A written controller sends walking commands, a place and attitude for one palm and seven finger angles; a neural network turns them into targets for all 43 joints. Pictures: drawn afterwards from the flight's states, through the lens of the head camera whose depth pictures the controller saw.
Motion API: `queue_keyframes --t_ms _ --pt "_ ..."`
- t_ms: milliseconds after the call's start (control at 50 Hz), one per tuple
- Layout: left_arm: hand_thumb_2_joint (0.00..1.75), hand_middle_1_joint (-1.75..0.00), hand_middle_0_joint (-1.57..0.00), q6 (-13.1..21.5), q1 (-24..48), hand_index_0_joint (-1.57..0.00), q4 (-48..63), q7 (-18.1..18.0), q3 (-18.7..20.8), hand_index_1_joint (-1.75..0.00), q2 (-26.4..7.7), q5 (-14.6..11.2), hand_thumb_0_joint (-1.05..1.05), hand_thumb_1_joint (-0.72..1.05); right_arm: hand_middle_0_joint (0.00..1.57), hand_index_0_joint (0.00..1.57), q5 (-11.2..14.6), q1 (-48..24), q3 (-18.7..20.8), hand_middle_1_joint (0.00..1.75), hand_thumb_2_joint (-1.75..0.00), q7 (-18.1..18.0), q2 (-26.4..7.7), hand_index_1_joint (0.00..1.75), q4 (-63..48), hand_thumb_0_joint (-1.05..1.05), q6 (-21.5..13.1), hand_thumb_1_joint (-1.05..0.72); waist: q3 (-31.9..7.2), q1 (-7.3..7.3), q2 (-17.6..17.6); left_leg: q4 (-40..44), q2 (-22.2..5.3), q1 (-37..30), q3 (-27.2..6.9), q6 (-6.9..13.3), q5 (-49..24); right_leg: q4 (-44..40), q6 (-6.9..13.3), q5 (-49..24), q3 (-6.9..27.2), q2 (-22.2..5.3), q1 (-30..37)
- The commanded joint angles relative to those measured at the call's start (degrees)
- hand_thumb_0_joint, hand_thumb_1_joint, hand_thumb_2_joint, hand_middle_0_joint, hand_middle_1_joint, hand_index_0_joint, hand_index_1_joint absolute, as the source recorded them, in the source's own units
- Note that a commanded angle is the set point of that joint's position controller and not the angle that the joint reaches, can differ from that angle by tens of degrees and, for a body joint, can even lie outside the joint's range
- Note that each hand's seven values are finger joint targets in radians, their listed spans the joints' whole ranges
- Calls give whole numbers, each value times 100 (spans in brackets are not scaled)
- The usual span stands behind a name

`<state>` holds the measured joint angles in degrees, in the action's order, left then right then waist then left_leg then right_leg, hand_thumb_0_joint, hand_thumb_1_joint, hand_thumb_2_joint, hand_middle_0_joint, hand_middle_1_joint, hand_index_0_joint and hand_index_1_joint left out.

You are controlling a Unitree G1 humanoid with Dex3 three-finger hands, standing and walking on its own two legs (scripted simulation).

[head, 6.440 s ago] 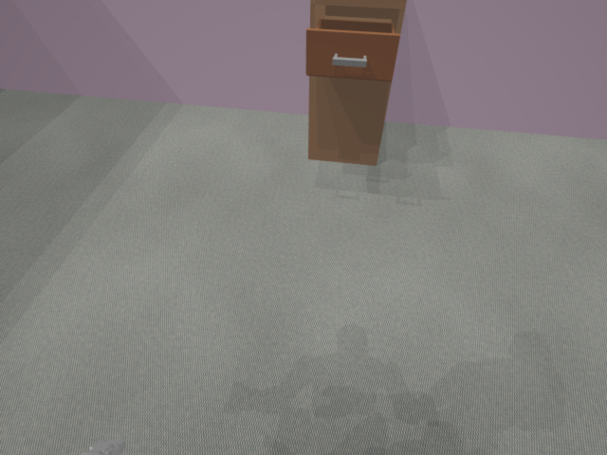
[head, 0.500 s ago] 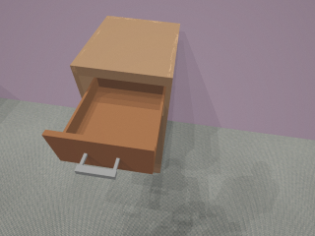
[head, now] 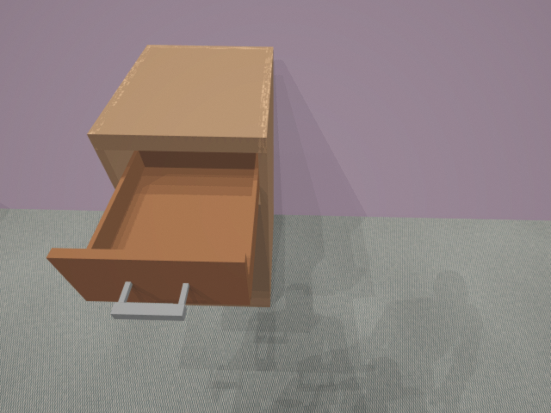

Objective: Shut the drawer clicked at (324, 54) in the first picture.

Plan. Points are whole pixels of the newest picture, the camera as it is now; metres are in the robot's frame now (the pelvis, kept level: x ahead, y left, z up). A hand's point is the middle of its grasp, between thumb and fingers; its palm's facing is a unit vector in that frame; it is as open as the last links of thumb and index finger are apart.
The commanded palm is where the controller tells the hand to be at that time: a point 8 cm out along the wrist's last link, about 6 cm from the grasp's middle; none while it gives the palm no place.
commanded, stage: come to a stop and stand still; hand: left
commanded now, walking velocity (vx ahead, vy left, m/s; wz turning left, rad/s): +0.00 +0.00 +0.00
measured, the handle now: (152, 300) +0.32 +0.24 -0.08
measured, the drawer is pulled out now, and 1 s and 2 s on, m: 0.28 0.28 0.26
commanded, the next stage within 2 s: look again from close up in 0.76 s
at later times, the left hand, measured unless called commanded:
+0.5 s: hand out of the picture +0.00 +0.20 -0.17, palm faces +0.03 -0.98 -0.18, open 7.4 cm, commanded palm none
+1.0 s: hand out of the picture +0.01 +0.20 -0.17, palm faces +0.04 -0.99 -0.17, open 7.4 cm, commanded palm none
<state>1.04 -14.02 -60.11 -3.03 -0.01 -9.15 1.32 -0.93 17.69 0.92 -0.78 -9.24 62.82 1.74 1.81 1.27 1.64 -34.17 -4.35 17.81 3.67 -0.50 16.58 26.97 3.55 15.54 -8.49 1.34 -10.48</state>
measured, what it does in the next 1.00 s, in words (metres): shifts its weight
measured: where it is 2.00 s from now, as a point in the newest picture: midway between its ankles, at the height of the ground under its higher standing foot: outside the picture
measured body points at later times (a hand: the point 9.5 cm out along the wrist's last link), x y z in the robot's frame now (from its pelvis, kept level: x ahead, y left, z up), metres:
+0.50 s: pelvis +0.02 +0.04 +0.00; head +0.03 +0.04 +0.45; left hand +0.00 +0.26 -0.16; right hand +0.01 -0.18 -0.16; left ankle +0.02 +0.12 -0.74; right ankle -0.01 -0.08 -0.74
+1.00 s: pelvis +0.03 +0.04 +0.01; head +0.03 +0.05 +0.45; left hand +0.01 +0.25 -0.16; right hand +0.03 -0.18 -0.15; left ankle +0.02 +0.12 -0.74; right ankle -0.01 -0.08 -0.74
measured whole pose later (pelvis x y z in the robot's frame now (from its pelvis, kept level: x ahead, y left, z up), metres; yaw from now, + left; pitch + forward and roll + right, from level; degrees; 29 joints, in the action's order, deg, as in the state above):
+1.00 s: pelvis +0.03 +0.04 +0.01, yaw +0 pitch -1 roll +0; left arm 0.5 -18.6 -63.6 -2.5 -0.7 -7.8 1.0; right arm -0.4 16.6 -1.1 -1.7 -8.2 64.9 -1.2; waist 1.5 -0.7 -0.9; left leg -24.7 1.4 9.4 5.5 3.2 14.2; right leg 24.8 -0.8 16.5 -6.8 -3.3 -6.7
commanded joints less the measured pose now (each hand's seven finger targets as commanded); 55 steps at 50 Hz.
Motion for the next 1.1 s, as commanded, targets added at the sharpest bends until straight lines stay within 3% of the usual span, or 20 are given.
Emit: queue_keyframes --t_ms 0,40,60,80,120,220,260,340,460,640,1080 --pt "90 -30 -20 140 -35 -20 510 -16 207 -30 -889 -11 0 90 20 20 -8 429 -15 30 -90 43 -182 30 -568 0 -171 -90 -120 144 -512 -14 109 -221 -26 64 150 -722 510 -877 1142 -1464 -388" --pt "90 -30 -20 80 -64 -20 503 22 174 -30 -726 -49 0 90 20 20 -4 623 -47 30 -90 24 -263 30 -491 0 -253 -90 89 73 -104 700 -72 -365 -310 153 -782 -248 215 -646 829 -1034 -446" --pt "90 -30 -20 48 -238 -20 475 24 160 -30 -567 -73 0 90 20 20 -26 589 -61 30 -90 -1 -390 30 -492 0 -275 -90 233 -62 99 813 -303 -180 -576 260 -1045 -161 83 -406 788 -793 -443" --pt "90 -30 -20 -1 -294 -20 439 36 139 -30 -558 -78 0 90 20 20 -20 523 -78 30 -90 -15 -422 30 -480 0 -297 -90 216 -125 543 1030 -350 114 -804 348 -1166 -44 -13 -179 629 -674 -133" --pt "90 -30 -20 -32 -452 -20 366 53 117 -30 -499 -85 0 90 20 20 -6 339 -90 30 -90 -45 -446 30 -541 0 -285 -90 335 -213 282 1217 -311 340 -843 392 -588 -162 -67 31 631 -617 19" --pt "90 -30 -20 -36 -483 -20 350 72 105 -30 -464 -67 0 90 20 20 -20 409 -84 30 -90 -36 -426 30 -471 0 -262 -90 362 -160 -213 1339 -160 233 -745 361 75 -378 -81 301 730 -725 -118" --pt "90 -30 -20 -34 -542 -20 342 76 95 -30 -434 -60 0 90 20 20 -21 388 -80 30 -90 -32 -440 30 -433 0 -269 -90 294 -157 -81 1415 -193 96 -779 377 57 -370 -105 249 700 -711 -160" --pt "90 -30 -20 -13 -630 -20 242 75 68 -30 -405 -51 0 90 20 20 -1 368 -91 30 -90 -32 -413 30 -310 0 -292 -90 245 -145 -139 1459 -194 -122 -759 392 -301 -397 -136 -4 700 -732 -134" --pt "90 -30 -20 28 -837 -20 17 61 35 -30 -379 -53 0 90 20 20 31 304 -112 30 -90 -65 -460 30 -170 0 -354 -90 -1 -145 -68 1237 -190 -621 -606 395 -1396 -404 -185 -667 696 -813 -11" --pt "90 -30 -20 -1 -990 -20 -238 47 12 -30 -332 -38 0 90 20 20 56 180 -124 30 -90 -91 -452 30 -44 0 -344 -90 280 -152 -86 1396 -207 -720 -598 390 -1338 -543 -231 -582 674 -812 -55" --pt "90 -30 -20 -13 -998 -20 -223 34 42 -30 -324 -50 0 90 20 20 46 329 -124 30 -90 -93 -378 30 79 0 -360 -90 236 -201 -185 1440 -163 -733 -590 385 -1548 -582 -220 -771 636 -877 159"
